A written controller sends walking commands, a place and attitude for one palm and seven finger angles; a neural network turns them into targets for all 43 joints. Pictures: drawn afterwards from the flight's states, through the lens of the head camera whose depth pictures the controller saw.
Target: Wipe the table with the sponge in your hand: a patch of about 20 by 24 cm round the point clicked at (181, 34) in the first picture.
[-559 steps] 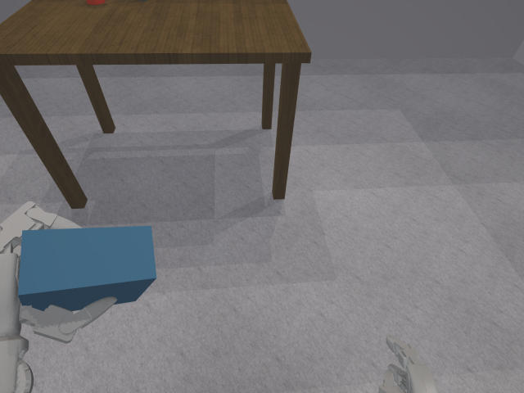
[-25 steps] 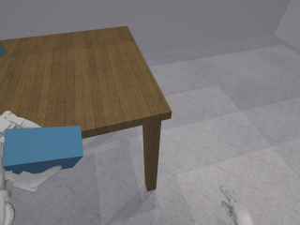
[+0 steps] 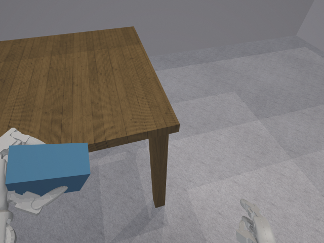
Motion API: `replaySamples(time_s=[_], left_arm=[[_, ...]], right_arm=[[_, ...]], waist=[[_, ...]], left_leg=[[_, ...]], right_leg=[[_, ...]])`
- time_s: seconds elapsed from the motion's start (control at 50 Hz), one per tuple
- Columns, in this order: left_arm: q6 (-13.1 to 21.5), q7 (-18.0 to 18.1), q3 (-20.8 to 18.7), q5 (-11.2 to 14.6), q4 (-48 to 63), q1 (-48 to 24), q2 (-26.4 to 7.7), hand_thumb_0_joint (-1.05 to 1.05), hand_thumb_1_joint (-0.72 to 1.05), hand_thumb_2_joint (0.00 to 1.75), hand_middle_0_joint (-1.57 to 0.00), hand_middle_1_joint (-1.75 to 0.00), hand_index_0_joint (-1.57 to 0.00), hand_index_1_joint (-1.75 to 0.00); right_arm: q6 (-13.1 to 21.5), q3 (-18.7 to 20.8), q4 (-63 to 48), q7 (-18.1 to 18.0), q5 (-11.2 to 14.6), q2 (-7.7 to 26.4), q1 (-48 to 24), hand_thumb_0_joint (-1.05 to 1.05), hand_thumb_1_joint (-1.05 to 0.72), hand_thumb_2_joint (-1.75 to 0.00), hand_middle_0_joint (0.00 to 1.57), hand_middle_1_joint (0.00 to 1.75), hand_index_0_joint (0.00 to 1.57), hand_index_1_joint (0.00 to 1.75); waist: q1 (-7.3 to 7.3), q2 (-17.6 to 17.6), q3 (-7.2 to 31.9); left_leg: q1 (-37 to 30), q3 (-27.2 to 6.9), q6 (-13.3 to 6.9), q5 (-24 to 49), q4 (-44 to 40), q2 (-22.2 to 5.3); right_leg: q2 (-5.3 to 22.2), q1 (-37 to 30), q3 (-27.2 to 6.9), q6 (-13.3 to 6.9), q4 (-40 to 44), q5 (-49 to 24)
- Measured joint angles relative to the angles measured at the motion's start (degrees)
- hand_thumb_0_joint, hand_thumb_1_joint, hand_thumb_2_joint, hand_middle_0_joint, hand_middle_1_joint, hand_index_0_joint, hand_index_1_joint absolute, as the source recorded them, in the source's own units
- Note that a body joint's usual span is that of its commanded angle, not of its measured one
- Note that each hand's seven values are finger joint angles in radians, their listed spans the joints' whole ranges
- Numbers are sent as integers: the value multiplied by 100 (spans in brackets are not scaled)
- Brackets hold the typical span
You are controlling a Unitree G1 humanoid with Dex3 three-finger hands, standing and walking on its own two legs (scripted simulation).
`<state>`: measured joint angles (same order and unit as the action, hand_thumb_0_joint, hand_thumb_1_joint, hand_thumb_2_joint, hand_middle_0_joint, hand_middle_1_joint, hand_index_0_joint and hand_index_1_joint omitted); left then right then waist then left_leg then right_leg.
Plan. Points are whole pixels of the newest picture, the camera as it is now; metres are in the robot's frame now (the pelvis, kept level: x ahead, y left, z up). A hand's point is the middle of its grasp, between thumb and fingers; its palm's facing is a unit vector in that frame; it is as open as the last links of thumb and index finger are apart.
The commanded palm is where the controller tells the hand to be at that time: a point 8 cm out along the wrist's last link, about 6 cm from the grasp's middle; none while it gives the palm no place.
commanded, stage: look again from close up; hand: left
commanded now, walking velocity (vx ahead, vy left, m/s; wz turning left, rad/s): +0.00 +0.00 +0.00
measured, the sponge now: (61, 170) +0.22 +0.22 +0.13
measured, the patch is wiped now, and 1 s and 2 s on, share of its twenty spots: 0.00 0.00 0.00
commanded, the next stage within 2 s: shuffle to correct the standing spot in 0.32 s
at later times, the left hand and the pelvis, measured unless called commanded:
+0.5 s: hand (30, 179) +0.19 +0.25 +0.15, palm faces +0.42 -0.83 -0.36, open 10.5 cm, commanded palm +0.14 +0.29 +0.17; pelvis -0.02 +0.00 +0.00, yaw +1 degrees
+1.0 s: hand (43, 147) +0.26 +0.26 +0.15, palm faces +0.36 -0.84 -0.40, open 10.5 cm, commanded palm +0.20 +0.31 +0.17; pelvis +0.03 +0.03 -0.02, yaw -2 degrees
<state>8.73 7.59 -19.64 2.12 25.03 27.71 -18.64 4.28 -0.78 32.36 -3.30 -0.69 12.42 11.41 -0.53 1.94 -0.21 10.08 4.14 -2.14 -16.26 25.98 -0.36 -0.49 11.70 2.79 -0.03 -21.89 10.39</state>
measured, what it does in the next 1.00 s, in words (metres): stands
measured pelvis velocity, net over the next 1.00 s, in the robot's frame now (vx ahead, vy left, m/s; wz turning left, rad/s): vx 0.03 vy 0.03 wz -0.03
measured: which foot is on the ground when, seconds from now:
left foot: down 0.00-1.00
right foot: down 0.00-1.00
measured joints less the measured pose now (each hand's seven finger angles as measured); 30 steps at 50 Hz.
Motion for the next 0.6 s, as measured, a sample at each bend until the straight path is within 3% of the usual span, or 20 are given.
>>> replaySamples(time_s=[0.12, 0.3, 0.5, 0.6], left_arm=[[-161, 39, 173, -41, -48, -240, 148, -1, -54, 103, -68, -138, -69, -138], [-2, 53, 33, 2, 219, -105, -85, -1, -54, 103, -68, -138, -69, -138], [-139, 50, 137, -38, -63, -117, 90, -1, -54, 103, -68, -138, -69, -138], [-98, 87, 172, -47, 40, -118, 85, -1, -54, 103, -68, -138, -69, -138]], right_arm=[[-1, -22, 74, -49, -29, -2, 68, 1, -90, -90, 20, 30, 20, 30], [1, -6, -6, -30, -42, -41, 33, 1, -90, -90, 20, 30, 20, 30], [-35, 30, 20, -57, -40, 27, 145, 1, -90, -90, 20, 30, 20, 30], [-25, 43, -1, -34, -101, 62, 125, 1, -90, -90, 20, 30, 20, 30]], waist=[[-36, -68, -114], [87, -84, -72], [4, -78, -2], [30, -43, 9]], left_leg=[[-68, -33, 0, 94, -88, 25], [-39, -23, -6, 195, -159, 30], [-45, -22, -53, 239, -192, 80], [61, 0, -90, 69, 85, 78]], right_leg=[[22, -74, 33, -8, 66, -65], [22, -69, 25, -6, 194, -199], [71, -70, 23, 29, 203, -230], [82, 47, 2, 36, -76, -71]])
